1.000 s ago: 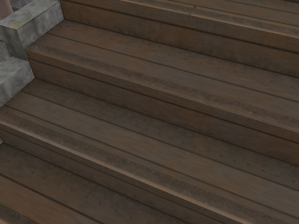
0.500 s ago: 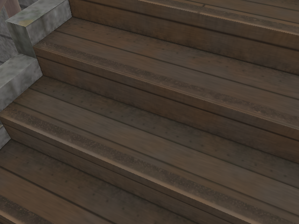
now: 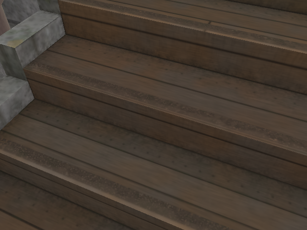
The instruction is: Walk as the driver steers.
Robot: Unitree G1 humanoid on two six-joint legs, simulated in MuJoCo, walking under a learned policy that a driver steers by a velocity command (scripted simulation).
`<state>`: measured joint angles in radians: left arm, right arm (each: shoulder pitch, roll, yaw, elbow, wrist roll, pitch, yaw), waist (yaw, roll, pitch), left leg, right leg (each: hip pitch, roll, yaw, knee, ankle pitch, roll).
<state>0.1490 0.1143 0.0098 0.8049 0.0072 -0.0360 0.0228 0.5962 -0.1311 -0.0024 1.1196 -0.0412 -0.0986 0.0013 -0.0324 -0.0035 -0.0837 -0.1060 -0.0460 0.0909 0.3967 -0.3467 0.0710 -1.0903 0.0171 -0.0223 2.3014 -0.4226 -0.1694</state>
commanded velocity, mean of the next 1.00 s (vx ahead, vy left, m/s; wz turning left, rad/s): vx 0.48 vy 0.00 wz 0.00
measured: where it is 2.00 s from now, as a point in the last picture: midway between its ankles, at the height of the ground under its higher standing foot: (158, 18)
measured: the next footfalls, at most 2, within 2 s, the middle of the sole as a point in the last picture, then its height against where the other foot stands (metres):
right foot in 0.18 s outside the picture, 0.17 m higher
left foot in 0.70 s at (140, 173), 0.17 m higher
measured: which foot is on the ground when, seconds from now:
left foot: down 0.00-0.20, up 0.22-0.68, down 0.70-1.00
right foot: up 0.00-0.16, down 0.18-0.72, up 0.74-1.00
